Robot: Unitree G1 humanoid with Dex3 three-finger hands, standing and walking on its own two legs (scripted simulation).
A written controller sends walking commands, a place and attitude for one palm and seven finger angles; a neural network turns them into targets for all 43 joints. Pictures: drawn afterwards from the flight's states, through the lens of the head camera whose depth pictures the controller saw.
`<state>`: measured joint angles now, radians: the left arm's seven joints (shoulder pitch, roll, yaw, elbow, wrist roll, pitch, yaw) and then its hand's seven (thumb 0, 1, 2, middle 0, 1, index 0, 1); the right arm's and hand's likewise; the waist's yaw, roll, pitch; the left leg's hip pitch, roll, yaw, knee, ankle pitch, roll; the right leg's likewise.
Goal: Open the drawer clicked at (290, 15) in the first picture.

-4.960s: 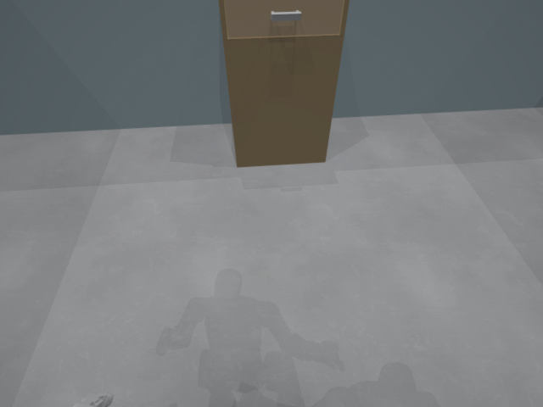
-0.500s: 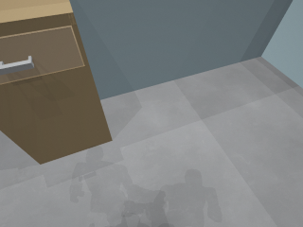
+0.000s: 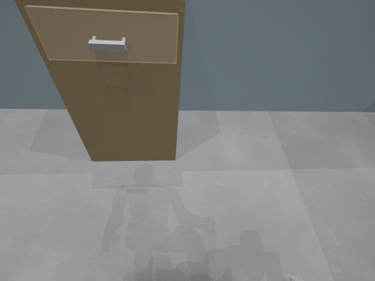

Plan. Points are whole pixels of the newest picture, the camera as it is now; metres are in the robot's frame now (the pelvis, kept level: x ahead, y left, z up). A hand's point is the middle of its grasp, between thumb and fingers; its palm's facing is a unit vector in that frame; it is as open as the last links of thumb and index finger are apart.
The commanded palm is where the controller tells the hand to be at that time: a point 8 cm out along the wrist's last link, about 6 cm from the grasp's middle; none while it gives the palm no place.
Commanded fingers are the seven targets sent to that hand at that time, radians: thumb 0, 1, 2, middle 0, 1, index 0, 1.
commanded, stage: turn to face it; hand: left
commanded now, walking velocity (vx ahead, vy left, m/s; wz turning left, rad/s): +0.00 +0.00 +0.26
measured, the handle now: (108, 42) +0.80 +0.34 +0.04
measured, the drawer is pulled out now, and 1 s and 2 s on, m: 0.00 0.00 0.00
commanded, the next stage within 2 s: take the last steps up to it in 0.06 s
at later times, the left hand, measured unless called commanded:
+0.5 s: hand out of the picture +0.00 +0.15 -0.14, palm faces +0.18 -0.96 -0.22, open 7.4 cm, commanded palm none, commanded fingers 0.00 0.90 0.90 -0.20 -0.30 -0.20 -0.30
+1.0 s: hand out of the picture +0.10 +0.25 -0.17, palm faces +0.20 -0.97 -0.16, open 7.4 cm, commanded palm none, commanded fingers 0.00 0.90 0.90 -0.20 -0.30 -0.20 -0.30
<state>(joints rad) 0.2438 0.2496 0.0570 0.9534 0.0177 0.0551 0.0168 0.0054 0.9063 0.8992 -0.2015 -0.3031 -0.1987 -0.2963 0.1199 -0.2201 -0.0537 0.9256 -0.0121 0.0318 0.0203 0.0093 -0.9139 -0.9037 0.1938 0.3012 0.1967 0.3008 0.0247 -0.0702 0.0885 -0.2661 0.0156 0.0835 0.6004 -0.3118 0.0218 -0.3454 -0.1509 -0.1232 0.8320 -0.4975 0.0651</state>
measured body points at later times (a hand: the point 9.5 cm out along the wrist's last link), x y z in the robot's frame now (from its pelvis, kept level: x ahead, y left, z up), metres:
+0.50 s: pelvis +0.02 -0.02 +0.02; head +0.02 -0.05 +0.47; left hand -0.01 +0.20 -0.12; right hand +0.06 -0.26 -0.15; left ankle +0.01 +0.12 -0.65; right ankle -0.01 -0.12 -0.73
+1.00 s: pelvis +0.14 +0.08 +0.01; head +0.15 +0.10 +0.46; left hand +0.09 +0.31 -0.15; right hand +0.23 -0.14 -0.13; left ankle +0.13 +0.16 -0.73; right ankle +0.15 -0.05 -0.65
